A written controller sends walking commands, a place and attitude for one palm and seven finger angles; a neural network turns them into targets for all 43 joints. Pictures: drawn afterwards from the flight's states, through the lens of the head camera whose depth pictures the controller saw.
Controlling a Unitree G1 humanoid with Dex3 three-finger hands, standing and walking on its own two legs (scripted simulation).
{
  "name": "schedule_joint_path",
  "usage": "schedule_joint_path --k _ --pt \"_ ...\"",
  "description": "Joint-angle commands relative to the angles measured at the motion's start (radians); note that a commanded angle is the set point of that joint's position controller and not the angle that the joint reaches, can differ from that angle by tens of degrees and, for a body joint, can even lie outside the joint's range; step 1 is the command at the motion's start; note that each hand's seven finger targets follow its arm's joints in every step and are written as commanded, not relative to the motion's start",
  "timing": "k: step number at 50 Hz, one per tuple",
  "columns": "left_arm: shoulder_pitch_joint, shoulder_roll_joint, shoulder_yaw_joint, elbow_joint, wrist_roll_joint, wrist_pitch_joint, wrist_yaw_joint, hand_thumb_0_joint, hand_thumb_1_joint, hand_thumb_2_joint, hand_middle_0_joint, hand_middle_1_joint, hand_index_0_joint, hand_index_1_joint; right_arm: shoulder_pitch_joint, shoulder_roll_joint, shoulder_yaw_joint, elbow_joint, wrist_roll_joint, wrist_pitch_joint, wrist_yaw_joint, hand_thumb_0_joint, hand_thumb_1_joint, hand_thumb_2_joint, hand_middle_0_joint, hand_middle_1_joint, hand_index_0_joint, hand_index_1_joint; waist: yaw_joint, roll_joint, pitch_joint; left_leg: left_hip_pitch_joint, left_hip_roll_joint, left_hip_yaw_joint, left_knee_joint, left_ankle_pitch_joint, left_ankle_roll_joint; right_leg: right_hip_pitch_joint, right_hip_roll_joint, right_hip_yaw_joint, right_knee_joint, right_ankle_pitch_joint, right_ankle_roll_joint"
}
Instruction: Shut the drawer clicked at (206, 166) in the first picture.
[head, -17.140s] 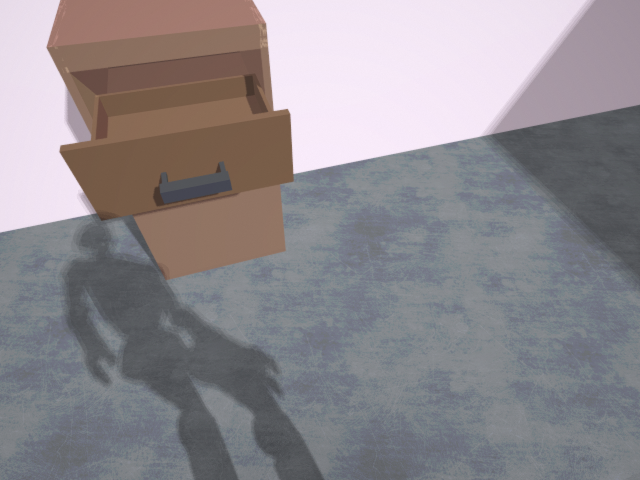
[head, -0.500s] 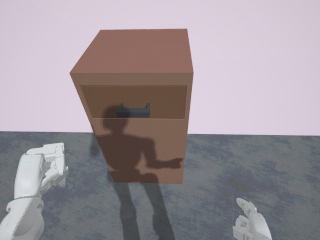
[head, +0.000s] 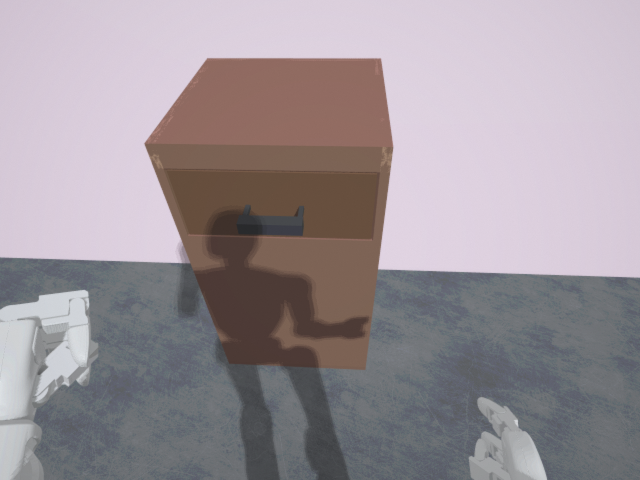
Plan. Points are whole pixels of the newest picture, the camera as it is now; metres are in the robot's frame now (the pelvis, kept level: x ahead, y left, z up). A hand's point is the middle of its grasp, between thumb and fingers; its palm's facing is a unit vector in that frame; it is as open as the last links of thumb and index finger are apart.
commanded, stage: step back with the hand held close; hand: left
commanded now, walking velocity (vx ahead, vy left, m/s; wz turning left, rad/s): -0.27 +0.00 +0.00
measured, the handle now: (272, 217) +0.62 +0.18 -0.06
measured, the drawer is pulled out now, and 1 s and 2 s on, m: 0.00 0.00 0.00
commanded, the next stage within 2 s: stop stepping back and stand still in 1.52 s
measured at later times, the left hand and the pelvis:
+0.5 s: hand (54, 388) +0.15 +0.26 +0.15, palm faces +0.28 -0.81 -0.51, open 3.2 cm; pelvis -0.05 +0.02 -0.01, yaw -1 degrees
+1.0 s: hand out of the picture +0.09 +0.27 +0.16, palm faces +0.35 -0.78 -0.51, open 3.2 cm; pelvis -0.10 +0.03 -0.02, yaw +3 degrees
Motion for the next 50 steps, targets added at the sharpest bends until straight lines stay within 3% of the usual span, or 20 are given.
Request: schedule_joint_path --k 1,4,7,11,13,18,23,28,33,37,39,41,42,43,44,45,47,50 --pt "0.034 0.15 0.131 -0.19 -0.002 -0.105 0.004 0.0 0.9 0.9 -1.4 -1.6 -1.4 -1.6 -0.124 -0.111 -0.058 -0.185 -0.011 0.003 0.01 0.0 -0.9 -0.9 0.2 0.3 0.2 0.3 -0.039 -0.029 -0.024 0.059 0.027 -0.063 -0.01 0.189 0.032 -0.236 -0.075 0.085 -0.071 0.252 0.021" --pt "0.087 0.162 0.14 -0.219 -0.004 -0.117 0.004 0.0 0.9 0.9 -1.4 -1.6 -1.4 -1.6 -0.12 -0.113 -0.067 -0.199 -0.011 0.03 0.009 0.0 -0.9 -0.9 0.2 0.3 0.2 0.3 -0.041 -0.002 -0.098 0.069 0.04 -0.063 -0.027 0.27 0.033 -0.215 -0.064 0.066 -0.028 0.276 0.029" --pt "0.116 0.198 0.176 -0.253 -0.009 -0.12 0.013 0.0 0.9 0.9 -1.4 -1.6 -1.4 -1.6 -0.116 -0.11 -0.077 -0.217 -0.006 0.05 0.005 0.0 -0.9 -0.9 0.2 0.3 0.2 0.3 -0.039 -0.03 -0.166 0.068 0.055 -0.072 -0.023 0.368 0.034 -0.188 -0.053 0.055 0.018 0.315 0.034" --pt "0.131 0.22 0.196 -0.289 -0.015 -0.125 0.022 0.0 0.9 0.9 -1.4 -1.6 -1.4 -1.6 -0.109 -0.11 -0.084 -0.234 -0.002 0.062 -0.001 0.0 -0.9 -0.9 0.2 0.3 0.2 0.3 -0.038 -0.029 -0.189 0.037 0.067 -0.077 -0.019 0.418 0.032 -0.179 -0.042 0.052 0.062 0.327 0.036" --pt "0.128 0.23 0.203 -0.312 -0.014 -0.129 0.027 0.0 0.9 0.9 -1.4 -1.6 -1.4 -1.6 -0.113 -0.115 -0.087 -0.239 -0.003 0.059 -0.005 0.0 -0.9 -0.9 0.2 0.3 0.2 0.3 -0.035 0.01 -0.196 0.012 0.072 -0.083 -0.026 0.395 0.034 -0.173 -0.038 0.054 0.079 0.304 0.036" --pt "0.145 0.221 0.199 -0.32 -0.009 -0.136 0.037 0.0 0.9 0.9 -1.4 -1.6 -1.4 -1.6 -0.104 -0.121 -0.093 -0.24 -0.001 0.043 -0.006 0.0 -0.9 -0.9 0.2 0.3 0.2 0.3 -0.04 0.01 -0.178 -0.087 0.089 -0.107 -0.054 0.256 0.04 -0.162 -0.031 0.062 0.112 0.235 0.037" --pt "0.139 0.225 0.214 -0.324 0.003 -0.157 0.047 0.0 0.9 0.9 -1.4 -1.6 -1.4 -1.6 -0.108 -0.124 -0.096 -0.241 0.001 0.022 -0.009 0.0 -0.9 -0.9 0.2 0.3 0.2 0.3 -0.048 0.003 -0.13 -0.257 0.101 -0.143 -0.11 -0.07 0.053 -0.124 -0.026 0.083 0.126 0.128 0.034" --pt "0.133 0.224 0.22 -0.337 0.016 -0.185 0.054 0.0 0.9 0.9 -1.4 -1.6 -1.4 -1.6 -0.1 -0.129 -0.098 -0.239 -0.003 -0.003 -0.01 0.0 -0.9 -0.9 0.2 0.3 0.2 0.3 -0.056 0.025 -0.092 -0.377 0.108 -0.177 -0.135 -0.285 0.059 -0.122 -0.021 0.102 0.122 -0.009 0.027" --pt "0.12 0.227 0.225 -0.348 0.019 -0.202 0.06 0.0 0.9 0.9 -1.4 -1.6 -1.4 -1.6 -0.088 -0.123 -0.101 -0.227 -0.008 -0.022 -0.011 0.0 -0.9 -0.9 0.2 0.3 0.2 0.3 -0.06 -0.005 -0.093 -0.369 0.094 -0.168 -0.092 -0.307 0.046 -0.175 -0.034 0.127 0.072 -0.127 0.015" --pt "0.107 0.22 0.206 -0.34 0.016 -0.214 0.071 0.0 0.9 0.9 -1.4 -1.6 -1.4 -1.6 -0.068 -0.116 -0.099 -0.196 -0.013 -0.029 -0.011 0.0 -0.9 -0.9 0.2 0.3 0.2 0.3 -0.069 -0.054 -0.081 -0.223 0.053 -0.134 0.025 -0.214 0.018 -0.353 -0.08 0.155 -0.025 -0.2 -0.006" --pt "0.098 0.218 0.198 -0.349 0.016 -0.217 0.077 0.0 0.9 0.9 -1.4 -1.6 -1.4 -1.6 -0.069 -0.115 -0.097 -0.183 -0.012 -0.032 -0.013 0.0 -0.9 -0.9 0.2 0.3 0.2 0.3 -0.074 -0.04 -0.086 -0.181 0.056 -0.146 0.031 -0.175 0.014 -0.381 -0.081 0.138 -0.014 -0.148 -0.007" --pt "0.094 0.223 0.202 -0.347 0.021 -0.223 0.078 0.0 0.9 0.9 -1.4 -1.6 -1.4 -1.6 -0.08 -0.12 -0.096 -0.183 -0.012 -0.035 -0.017 0.0 -0.9 -0.9 0.2 0.3 0.2 0.3 -0.073 0.004 -0.082 -0.234 0.087 -0.185 -0.04 -0.22 0.029 -0.333 -0.04 0.111 0.035 -0.123 0.012" --pt "0.096 0.224 0.208 -0.346 0.026 -0.229 0.075 0.0 0.9 0.9 -1.4 -1.6 -1.4 -1.6 -0.086 -0.127 -0.097 -0.187 -0.014 -0.038 -0.018 0.0 -0.9 -0.9 0.2 0.3 0.2 0.3 -0.071 0.049 -0.077 -0.314 0.123 -0.23 -0.12 -0.305 0.046 -0.261 -0.004 0.095 0.098 -0.117 0.022" --pt "0.092 0.225 0.218 -0.359 0.035 -0.23 0.071 0.0 0.9 0.9 -1.4 -1.6 -1.4 -1.6 -0.104 -0.137 -0.098 -0.195 -0.017 -0.046 -0.02 0.0 -0.9 -0.9 0.2 0.3 0.2 0.3 -0.066 0.136 -0.081 -0.444 0.18 -0.298 -0.238 -0.421 0.073 -0.134 0.042 0.074 0.226 -0.074 0.033" --pt "0.104 0.225 0.24 -0.345 0.045 -0.23 0.069 0.0 0.9 0.9 -1.4 -1.6 -1.4 -1.6 -0.111 -0.139 -0.1 -0.198 -0.02 -0.048 -0.021 0.0 -0.9 -0.9 0.2 0.3 0.2 0.3 -0.052 0.183 -0.096 -0.567 0.237 -0.355 -0.319 -0.536 0.101 -0.018 0.078 0.062 0.374 -0.039 0.036" --pt "0.112 0.233 0.252 -0.342 0.048 -0.226 0.066 0.0 0.9 0.9 -1.4 -1.6 -1.4 -1.6 -0.111 -0.13 -0.104 -0.201 -0.024 -0.047 -0.019 0.0 -0.9 -0.9 0.2 0.3 0.2 0.3 -0.044 0.183 -0.111 -0.602 0.263 -0.373 -0.324 -0.532 0.117 0.01 0.085 0.069 0.437 -0.035 0.029" --pt "0.139 0.239 0.262 -0.352 0.035 -0.223 0.06 0.0 0.9 0.9 -1.4 -1.6 -1.4 -1.6 -0.106 -0.117 -0.108 -0.203 -0.024 -0.052 -0.008 0.0 -0.9 -0.9 0.2 0.3 0.2 0.3 -0.041 0.1 -0.131 -0.53 0.251 -0.333 -0.257 -0.418 0.116 -0.046 0.074 0.09 0.394 -0.107 0.017" --pt "0.168 0.228 0.24 -0.377 0.009 -0.226 0.049 0.0 0.9 0.9 -1.4 -1.6 -1.4 -1.6 -0.102 -0.111 -0.103 -0.184 -0.026 -0.059 0.011 0.0 -0.9 -0.9 0.2 0.3 0.2 0.3 -0.048 0.114 -0.143 -0.373 0.202 -0.267 -0.192 -0.281 0.064 -0.141 0.048 0.104 0.192 -0.113 -0.006"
